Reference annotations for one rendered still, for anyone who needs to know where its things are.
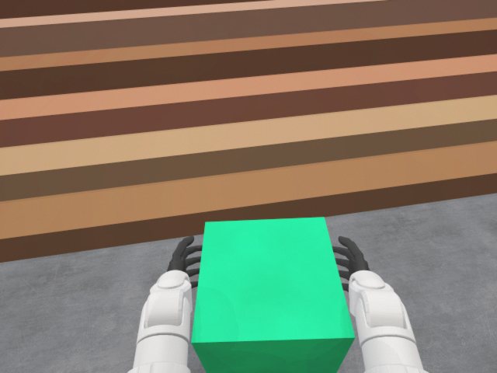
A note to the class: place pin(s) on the left robot hand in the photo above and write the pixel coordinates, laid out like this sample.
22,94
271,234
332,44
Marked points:
179,261

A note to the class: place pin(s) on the right robot hand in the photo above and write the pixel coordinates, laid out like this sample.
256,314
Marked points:
355,261

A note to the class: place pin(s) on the robot left forearm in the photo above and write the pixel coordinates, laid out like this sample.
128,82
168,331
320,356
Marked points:
163,335

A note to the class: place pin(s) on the carton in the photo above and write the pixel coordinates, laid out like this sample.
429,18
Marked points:
270,299

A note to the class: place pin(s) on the robot right forearm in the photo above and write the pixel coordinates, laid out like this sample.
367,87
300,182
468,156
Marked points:
384,330

